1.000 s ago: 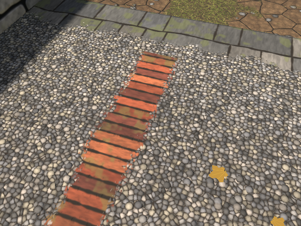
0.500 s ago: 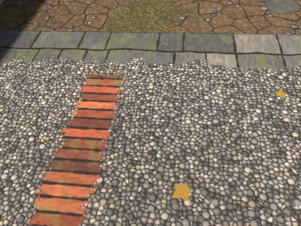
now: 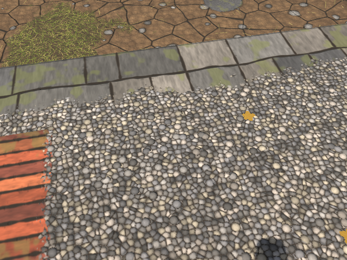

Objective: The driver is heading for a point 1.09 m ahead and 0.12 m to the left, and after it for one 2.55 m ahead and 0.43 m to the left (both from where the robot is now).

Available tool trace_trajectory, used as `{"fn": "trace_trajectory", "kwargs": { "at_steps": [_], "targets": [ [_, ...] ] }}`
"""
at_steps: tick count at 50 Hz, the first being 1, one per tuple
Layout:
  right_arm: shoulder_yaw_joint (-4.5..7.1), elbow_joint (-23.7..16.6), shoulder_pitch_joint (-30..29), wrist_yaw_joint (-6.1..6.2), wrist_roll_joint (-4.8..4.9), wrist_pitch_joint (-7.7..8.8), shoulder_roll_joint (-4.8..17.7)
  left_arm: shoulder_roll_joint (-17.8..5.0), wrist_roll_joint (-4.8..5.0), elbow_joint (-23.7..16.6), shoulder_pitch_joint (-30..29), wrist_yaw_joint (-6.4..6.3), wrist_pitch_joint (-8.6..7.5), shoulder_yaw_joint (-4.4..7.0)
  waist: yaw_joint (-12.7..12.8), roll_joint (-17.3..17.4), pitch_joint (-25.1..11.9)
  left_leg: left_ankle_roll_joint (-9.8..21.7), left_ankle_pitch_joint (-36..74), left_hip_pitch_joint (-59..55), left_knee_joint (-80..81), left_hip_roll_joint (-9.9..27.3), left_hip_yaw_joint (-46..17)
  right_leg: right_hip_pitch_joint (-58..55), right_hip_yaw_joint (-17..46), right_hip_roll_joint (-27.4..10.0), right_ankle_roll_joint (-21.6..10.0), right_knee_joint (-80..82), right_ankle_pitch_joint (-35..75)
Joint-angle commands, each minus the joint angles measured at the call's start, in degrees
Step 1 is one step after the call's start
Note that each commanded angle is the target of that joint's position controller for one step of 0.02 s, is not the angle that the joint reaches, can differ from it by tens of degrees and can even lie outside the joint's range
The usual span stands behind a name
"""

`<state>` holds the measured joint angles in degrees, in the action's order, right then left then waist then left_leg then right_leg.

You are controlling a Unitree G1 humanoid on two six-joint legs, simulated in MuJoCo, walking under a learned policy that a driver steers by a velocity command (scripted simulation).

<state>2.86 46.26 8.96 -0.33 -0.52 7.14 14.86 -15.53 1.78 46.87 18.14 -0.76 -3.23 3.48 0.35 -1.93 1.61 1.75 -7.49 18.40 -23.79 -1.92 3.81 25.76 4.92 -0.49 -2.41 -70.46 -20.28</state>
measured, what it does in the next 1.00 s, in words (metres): walks ahead: right foot, then left foot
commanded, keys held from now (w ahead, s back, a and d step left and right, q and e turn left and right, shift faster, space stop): w+e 0.12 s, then w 0.06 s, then no key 0.24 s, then q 0.34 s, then w+q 0.24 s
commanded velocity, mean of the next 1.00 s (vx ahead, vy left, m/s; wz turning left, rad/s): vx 0.25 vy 0.00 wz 0.01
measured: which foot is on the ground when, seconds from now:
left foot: down 0.00-0.34, up 0.36-0.82, down 0.84-1.00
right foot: up 0.00-0.32, down 0.34-0.84, up 0.86-1.00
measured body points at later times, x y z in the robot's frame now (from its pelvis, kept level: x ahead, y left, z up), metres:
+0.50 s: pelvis +0.22 -0.07 -0.01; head +0.26 -0.10 +0.44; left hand +0.43 +0.14 -0.10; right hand +0.25 -0.36 -0.15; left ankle +0.18 +0.10 -0.66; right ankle +0.30 -0.17 -0.74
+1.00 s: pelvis +0.30 -0.03 +0.01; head +0.32 +0.01 +0.46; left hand +0.45 +0.26 -0.11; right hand +0.37 -0.30 -0.10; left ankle +0.26 +0.05 -0.74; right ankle +0.36 -0.19 -0.67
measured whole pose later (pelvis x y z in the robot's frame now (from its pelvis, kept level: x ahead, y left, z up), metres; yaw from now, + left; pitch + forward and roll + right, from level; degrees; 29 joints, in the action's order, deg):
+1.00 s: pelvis +0.30 -0.03 +0.01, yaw +6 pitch +3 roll -3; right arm 3.4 47.8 21.0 0.5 0.6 2.3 14.2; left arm -16.9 0.1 46.0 5.6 -0.6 -3.2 5.4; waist -2.0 -1.7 -1.2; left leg 3.5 -15.5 11.0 -23.8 -0.8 -1.7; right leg 33.1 0.7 -1.2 -0.5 -53.6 -13.8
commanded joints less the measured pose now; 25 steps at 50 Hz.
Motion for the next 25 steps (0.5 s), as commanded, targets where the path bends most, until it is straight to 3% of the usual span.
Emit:
{"fn": "trace_trajectory", "kwargs": {
  "at_steps": [1, 3, 6, 10, 13, 15, 16, 17, 18, 19, 20, 21, 22, 23, 25],
  "targets": [
    [1.32, -1.2, 1.8, -0.24, 0.02, 0.82, 4.8, -1.8, 0.24, -4.8, 1.6, 0.29, 0.29, 0.74, 0.0, 6.0, -2.6, 10.1, 2.0, -9.4, 15.0, 16.4, -14.8, 10.4, 1.7, -7.0, 0.1, 0.5, 3.4],
    [1.95, -0.2, 2.3, -0.34, 0.43, 1.2, 6.4, -1.3, -0.18, -6.8, -1.1, 0.25, 0.88, 0.55, 0.1, 5.1, -0.9, 11.0, 5.9, -8.7, 16.7, 17.2, -11.2, 13.4, 1.6, -7.9, 0.4, 3.9, 5.6],
    [2.59, 0.5, 3.3, -0.16, 0.29, 0.85, 8.4, -1.9, -0.49, -8.9, -4.5, 0.73, 0.69, 0.47, -0.5, 4.2, -0.6, 10.9, 10.4, -11.0, 17.0, 17.2, -5.8, 16.3, 1.4, -8.1, 1.0, 11.2, 13.4],
    [2.31, 1.7, 5.5, -0.17, 0.84, -0.14, 9.3, -0.5, -0.81, -11.3, -12.5, 2.2, -0.45, -0.49, -3.2, 3.5, 1.4, 9.0, 13.8, -11.1, 15.4, 14.7, 0.7, 11.6, -3.0, -5.7, 0.2, 26.7, 22.2],
    [2.24, 3.1, 8.1, 0.06, 1.67, -1.41, 10.8, -0.9, -1.08, -13.7, -16.6, 3.16, -0.87, -0.52, -4.1, 5.2, 1.2, 7.5, 23.7, -14.7, 10.9, 15.9, 1.4, 8.1, -5.8, -3.2, -0.4, 33.5, 20.6],
    [2.43, 3.6, 7.7, 0.36, 2.3, -2.23, 12.1, -2.9, -1.51, -14.0, -14.5, 3.43, -1.0, 0.29, -1.9, 7.3, -1.2, 5.7, 31.5, -18.0, 4.9, 16.4, 1.6, 3.5, -6.8, -0.8, -2.0, 37.2, 17.0],
    [2.43, 3.6, 6.6, 0.58, 2.61, -2.6, 12.4, -4.4, -1.98, -12.6, -9.3, 3.34, -1.11, 1.19, 1.5, 7.2, -4.1, 4.1, 35.1, -18.1, -1.5, 15.0, 2.7, -3.6, -7.8, 1.1, -3.3, 41.7, 19.7],
    [1.92, 3.7, 7.7, 0.76, 2.21, -2.72, 11.0, -7.5, -2.36, -10.5, -2.8, 2.79, -1.05, 2.56, 4.2, 5.5, -7.9, 2.0, 33.9, -14.8, -11.0, 12.2, 4.6, -14.1, -7.9, 2.3, -4.7, 44.2, 27.3],
    [0.53, 1.7, 8.4, 0.86, -0.12, -2.33, 7.8, -12.8, -3.25, -9.6, 4.4, 1.65, -0.69, 3.74, 6.1, -2.4, -15.4, -1.2, 11.6, -2.0, -28.3, 8.5, 5.9, -31.0, 4.7, -9.3, -8.3, 39.3, 53.8],
    [-1.7, 2.6, 18.3, -0.38, -0.59, -1.82, 2.3, -15.1, -3.83, -10.5, 2.7, 1.45, -0.26, 2.99, 0.2, -13.9, -25.4, -4.2, -33.0, 14.5, -47.2, 1.8, 0.0, -46.6, 25.4, -25.2, -20.4, 39.0, 68.6],
    [-0.28, 5.1, 17.4, -0.8, 1.12, -1.94, 7.9, -10.5, -3.0, -10.5, 4.2, 2.0, 0.21, 2.28, 3.8, -6.1, -30.4, -3.9, -32.3, 13.8, -51.2, 3.6, -8.7, -42.8, 25.6, -23.2, -20.0, 42.2, 60.6],
    [0.14, 3.0, 11.2, -0.75, 2.6, -2.44, 8.9, -8.6, -2.35, -10.3, 0.3, 2.28, 0.27, 1.6, 3.1, -4.5, -21.5, -3.6, -29.1, 17.9, -50.8, 5.7, -7.3, -36.7, 17.7, -19.8, -17.3, 43.8, 55.4],
    [-0.2, 2.7, 8.3, -0.09, 2.23, -3.11, 7.2, -6.0, -1.81, -10.2, -4.1, 2.29, 0.14, 0.85, 1.6, -0.7, -15.9, -3.7, -25.3, 18.4, -47.0, 7.6, -6.9, -29.3, 12.9, -17.1, -14.6, 45.8, 48.9],
    [-0.01, 3.2, 7.7, 0.61, 1.77, -4.2, 6.8, -4.1, -2.0, -10.2, -7.6, 2.34, -0.08, 0.2, -0.2, -0.3, -12.2, -4.0, -22.3, 15.1, -43.3, 9.1, -7.4, -21.2, 9.2, -15.5, -13.1, 48.5, 44.1],
    [0.02, 4.8, 11.6, 1.46, 1.38, -6.41, 5.0, -3.8, -3.71, -9.2, -11.4, 2.39, -0.8, 0.26, -3.8, -2.7, -10.5, -5.0, -16.7, 3.8, -38.5, 8.6, -6.4, -8.6, 3.0, -13.2, -12.3, 52.9, 39.9]
  ]
}}
Keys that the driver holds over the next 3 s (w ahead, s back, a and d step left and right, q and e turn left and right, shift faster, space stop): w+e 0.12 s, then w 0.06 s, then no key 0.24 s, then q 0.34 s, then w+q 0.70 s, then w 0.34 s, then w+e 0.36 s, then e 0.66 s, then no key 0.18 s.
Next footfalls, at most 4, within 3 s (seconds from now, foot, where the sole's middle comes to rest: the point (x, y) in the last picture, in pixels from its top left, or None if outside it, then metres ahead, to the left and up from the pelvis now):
0.34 right None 0.34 -0.18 -0.77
0.84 left None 0.30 0.05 -0.77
1.32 right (211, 216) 0.64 -0.12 -0.77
1.82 left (123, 182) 0.79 0.25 -0.77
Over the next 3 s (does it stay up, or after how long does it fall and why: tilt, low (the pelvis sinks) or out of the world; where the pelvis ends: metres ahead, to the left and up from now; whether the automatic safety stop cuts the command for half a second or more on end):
stays up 1.08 0.24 0.00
